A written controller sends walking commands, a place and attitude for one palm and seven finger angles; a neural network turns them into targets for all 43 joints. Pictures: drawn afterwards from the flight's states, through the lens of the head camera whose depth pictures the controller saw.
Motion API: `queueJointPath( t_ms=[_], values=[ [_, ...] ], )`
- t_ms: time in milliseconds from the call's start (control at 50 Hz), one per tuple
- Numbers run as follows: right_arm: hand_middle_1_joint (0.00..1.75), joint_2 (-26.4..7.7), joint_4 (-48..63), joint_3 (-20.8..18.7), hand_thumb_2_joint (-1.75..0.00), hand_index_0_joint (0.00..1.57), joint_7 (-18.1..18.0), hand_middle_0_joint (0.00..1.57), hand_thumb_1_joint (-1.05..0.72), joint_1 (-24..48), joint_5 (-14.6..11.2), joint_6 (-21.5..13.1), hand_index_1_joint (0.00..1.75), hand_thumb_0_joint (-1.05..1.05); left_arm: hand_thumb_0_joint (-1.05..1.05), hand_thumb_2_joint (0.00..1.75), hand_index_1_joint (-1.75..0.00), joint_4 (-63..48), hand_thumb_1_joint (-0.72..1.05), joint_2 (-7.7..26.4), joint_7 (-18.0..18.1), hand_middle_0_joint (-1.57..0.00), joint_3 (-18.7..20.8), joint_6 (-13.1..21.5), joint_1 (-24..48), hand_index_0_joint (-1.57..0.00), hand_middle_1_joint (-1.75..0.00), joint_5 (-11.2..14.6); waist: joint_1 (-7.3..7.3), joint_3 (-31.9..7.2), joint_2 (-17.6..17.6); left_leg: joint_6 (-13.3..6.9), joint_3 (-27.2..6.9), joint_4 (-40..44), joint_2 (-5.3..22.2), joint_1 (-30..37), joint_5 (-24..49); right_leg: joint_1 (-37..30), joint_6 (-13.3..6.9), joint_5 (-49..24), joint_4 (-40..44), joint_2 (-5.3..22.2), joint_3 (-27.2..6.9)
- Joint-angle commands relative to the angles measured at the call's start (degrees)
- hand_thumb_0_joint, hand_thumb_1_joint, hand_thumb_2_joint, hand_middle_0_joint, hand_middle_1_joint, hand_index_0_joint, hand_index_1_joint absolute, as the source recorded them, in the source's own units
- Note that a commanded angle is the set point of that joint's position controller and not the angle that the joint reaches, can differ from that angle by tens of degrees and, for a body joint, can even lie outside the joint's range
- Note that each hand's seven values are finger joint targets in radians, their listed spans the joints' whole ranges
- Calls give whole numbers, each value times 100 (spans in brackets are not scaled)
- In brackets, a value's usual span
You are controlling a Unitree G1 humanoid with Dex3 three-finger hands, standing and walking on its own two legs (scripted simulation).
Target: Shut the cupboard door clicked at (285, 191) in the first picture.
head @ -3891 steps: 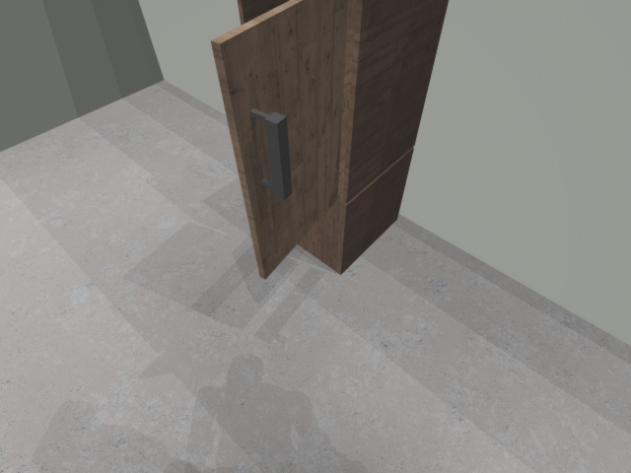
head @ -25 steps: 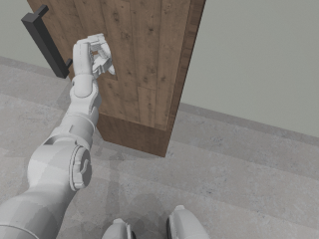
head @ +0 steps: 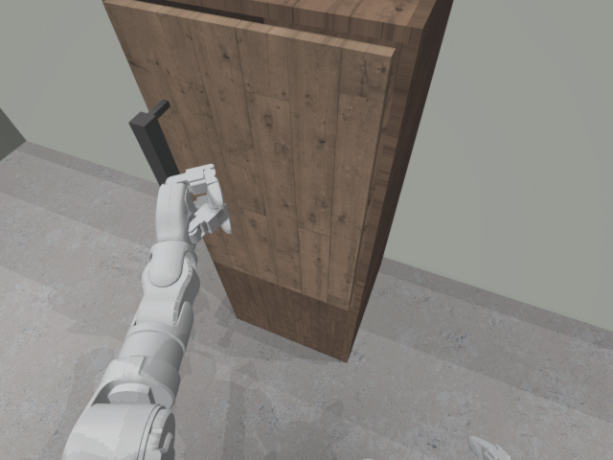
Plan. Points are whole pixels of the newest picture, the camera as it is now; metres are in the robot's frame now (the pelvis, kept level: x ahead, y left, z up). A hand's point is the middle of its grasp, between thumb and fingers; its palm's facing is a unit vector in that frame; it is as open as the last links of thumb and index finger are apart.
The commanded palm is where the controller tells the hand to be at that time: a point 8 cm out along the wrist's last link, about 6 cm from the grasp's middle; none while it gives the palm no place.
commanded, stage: draw the hand back to the body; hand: left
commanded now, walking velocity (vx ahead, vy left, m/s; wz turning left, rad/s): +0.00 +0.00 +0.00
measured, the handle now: (171, 156) +0.55 +0.21 +0.07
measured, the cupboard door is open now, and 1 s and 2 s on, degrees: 0 0 0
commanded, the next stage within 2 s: step back with the hand held close in 1.40 s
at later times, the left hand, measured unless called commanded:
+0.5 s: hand (115, 292) +0.28 +0.19 +0.14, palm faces +0.15 -0.97 -0.18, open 3.1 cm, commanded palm +0.24 +0.24 +0.15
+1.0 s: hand out of the picture +0.19 +0.29 +0.18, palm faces +0.45 -0.81 -0.38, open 5.9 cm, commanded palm +0.13 +0.33 +0.21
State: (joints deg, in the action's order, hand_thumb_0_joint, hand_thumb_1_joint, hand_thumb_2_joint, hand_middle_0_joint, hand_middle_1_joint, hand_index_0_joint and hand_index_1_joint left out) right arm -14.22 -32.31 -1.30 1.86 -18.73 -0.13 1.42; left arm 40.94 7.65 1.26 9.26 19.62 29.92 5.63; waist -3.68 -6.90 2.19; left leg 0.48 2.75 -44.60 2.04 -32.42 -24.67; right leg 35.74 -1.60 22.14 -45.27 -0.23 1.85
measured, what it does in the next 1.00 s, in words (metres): stands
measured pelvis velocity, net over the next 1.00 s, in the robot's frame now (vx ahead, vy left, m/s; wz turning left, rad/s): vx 0.00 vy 0.03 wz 0.03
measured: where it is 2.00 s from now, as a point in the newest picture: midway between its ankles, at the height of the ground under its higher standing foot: outside the picture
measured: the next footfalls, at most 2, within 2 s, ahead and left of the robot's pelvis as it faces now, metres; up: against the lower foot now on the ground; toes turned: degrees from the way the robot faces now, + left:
none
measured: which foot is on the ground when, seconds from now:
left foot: down 0.00-1.00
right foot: down 0.00-1.00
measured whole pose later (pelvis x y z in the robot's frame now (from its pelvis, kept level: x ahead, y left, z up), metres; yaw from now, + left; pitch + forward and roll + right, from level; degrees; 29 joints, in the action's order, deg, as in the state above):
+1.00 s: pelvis +0.00 +0.03 +0.04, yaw +1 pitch -4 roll -1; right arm -12.6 -35.3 1.3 -3.8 -12.1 -0.2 -3.8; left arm -19.3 18.7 5.0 18.1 4.0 -24.7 4.2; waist 3.4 -0.1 4.1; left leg -1.5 2.1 -24.6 -0.5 -4.8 -16.3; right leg 6.6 0.8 13.4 -23.7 1.5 2.6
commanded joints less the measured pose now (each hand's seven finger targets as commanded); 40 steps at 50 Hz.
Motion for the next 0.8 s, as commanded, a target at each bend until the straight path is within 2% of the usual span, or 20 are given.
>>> queueJointPath(
  t_ms=[0,80,180,200,220,240,300,320,360,440,460,500,560,580,600,620,660,720,760,780],
  values=[
    [30,-630,705,-218,-90,20,-129,20,-90,-139,-125,-191,30,0,0,90,-150,-2298,90,926,-181,-130,74,250,1250,-130,-150,202,170,-2158,-484,-218,117,439,-269,908,2800,-2329,102,-3976,476,-28,-95],
    [30,-640,707,-179,-90,20,-273,20,-90,199,-212,-272,30,0,0,90,-150,-2839,90,817,-442,-130,-177,-43,1018,-130,-150,383,76,-1618,-425,-223,72,684,-244,1203,2335,-2164,128,-3339,801,-31,-65],
    [30,-649,742,-60,-90,20,-419,20,-90,615,-274,-384,30,0,0,90,-150,-3099,90,1032,-695,-130,-32,-507,412,-130,-150,581,195,-1060,-394,-225,11,1002,-286,1238,1615,-2123,125,-2384,1172,19,-81],
    [30,-655,762,-41,-90,20,-439,20,-90,690,-280,-396,30,0,0,90,-150,-3232,90,1147,-723,-130,64,-574,317,-130,-150,597,256,-1083,-299,-217,-9,1057,-294,1282,1565,-2166,101,-2253,1196,25,-72],
    [30,-629,803,-11,-90,20,-448,20,-90,776,-283,-420,30,0,0,90,-147,-3319,90,1084,-764,-127,31,-661,159,-127,-147,630,293,-1021,-275,-219,-9,1106,-299,1324,1527,-2181,97,-2188,1239,32,-63],
    [30,-634,834,5,-90,20,-464,20,-90,845,-294,-449,30,0,0,90,-144,-3444,90,1168,-797,-124,113,-728,48,-124,-144,669,333,-1004,-374,-215,-26,1150,-302,1318,1460,-2235,98,-2070,1279,35,-58],
    [30,-606,922,68,-90,20,-500,20,-90,1056,-314,-523,30,0,0,90,-135,-3757,90,1330,-875,-116,306,-881,-385,-116,-135,768,445,-872,-315,-215,-38,1287,-306,1375,1353,-2351,86,-1837,1391,55,-64],
    [30,-455,877,28,-90,20,-585,20,-90,1175,-262,-437,30,0,0,90,-132,-4156,90,1635,-445,-113,19,-884,-594,-113,-132,220,441,-641,-573,-229,-14,1569,-264,1474,1282,-2463,137,-1506,1753,196,-300],
    [30,-449,921,52,-90,20,-658,20,-90,1281,-249,-415,30,0,0,90,-126,-4372,90,1448,-141,-108,3,-1015,-1028,-108,-126,177,422,-328,-663,-244,-57,1728,-242,1548,1148,-2451,151,-1121,1988,191,-250],
    [30,-425,835,131,-90,20,-718,20,-90,1390,-202,-432,30,0,0,90,-114,-4966,90,1537,143,-97,55,-1132,-1390,-97,-114,-12,436,-178,-85,-222,-89,2045,-210,2010,1162,-2590,86,-1054,2173,138,-135],
    [30,-441,810,125,-90,20,-740,20,-90,1417,-189,-456,30,0,0,90,-111,-5024,90,1616,185,-94,108,-1159,-1510,-94,-111,-32,451,-93,-153,-236,-106,2121,-191,2060,1192,-2628,87,-1081,2251,117,-124],
    [30,-420,806,155,-90,20,-752,20,-90,1456,-177,-492,30,0,0,90,-105,-5352,90,1617,260,-89,122,-1176,-1655,-89,-105,-84,452,-80,59,-215,-113,2254,-184,2230,1219,-2723,72,-1065,2306,108,-79],
    [30,-440,756,152,-90,20,-758,20,-90,1468,-123,-598,30,0,0,90,-96,-5809,90,1769,350,-81,303,-1161,-2067,-81,-96,-125,508,-178,73,-204,-160,2399,-167,2413,1413,-2951,58,-1261,2387,74,-23],
    [30,-418,757,163,-90,20,-757,20,-90,1484,-116,-615,30,0,0,90,-93,-5880,90,1771,371,-78,369,-1170,-2327,-78,-93,-127,538,-132,203,-191,-163,2434,-164,2425,1518,-3032,45,-1364,2361,84,-9],
    [30,-410,762,169,-90,20,-745,20,-90,1479,-103,-633,30,0,0,90,-90,-5984,90,1726,380,-75,356,-1172,-2496,-75,-90,-134,549,-164,72,-182,-173,2458,-165,2456,1595,-3089,50,-1441,2363,77,15],
    [30,-402,752,166,-90,20,-737,20,-90,1512,-99,-647,30,0,0,90,-87,-6081,90,1716,386,-72,379,-1178,-2660,-72,-87,-134,555,-39,98,-173,-169,2482,-156,2459,1630,-3074,51,-1465,2389,68,25],
    [30,-433,711,136,-90,20,-722,20,-90,1518,-82,-687,30,0,0,90,-81,-6180,90,1847,399,-67,587,-1188,-3092,-67,-81,-137,598,82,-28,-169,-196,2517,-136,2427,1737,-3123,54,-1537,2456,44,30],
    [30,-417,700,132,-90,20,-691,20,-90,1495,-59,-699,30,0,0,90,-72,-6428,90,1818,403,-58,710,-1195,-3462,-58,-72,-145,611,209,37,-130,-216,2559,-128,2412,1850,-3170,53,-1624,2416,55,70],
    [30,-441,665,95,-90,20,-680,20,-90,1510,-43,-733,30,0,0,90,-66,-6508,90,1964,409,-53,950,-1209,-3899,-53,-66,-146,657,265,-58,-151,-185,2531,-112,2416,1986,-3179,70,-1757,2473,36,48],
    [30,-422,691,101,-90,20,-659,20,-90,1478,-45,-727,30,0,0,90,-63,-6679,90,1918,408,-50,967,-1204,-3994,-50,-63,-130,655,199,91,-131,-200,2528,-124,2414,2096,-3299,54,-1840,2405,72,51]
  ],
)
